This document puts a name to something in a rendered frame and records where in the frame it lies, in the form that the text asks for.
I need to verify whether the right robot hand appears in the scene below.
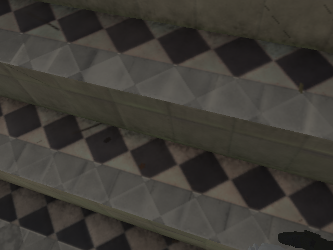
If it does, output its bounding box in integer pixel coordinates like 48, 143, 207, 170
278, 230, 333, 250

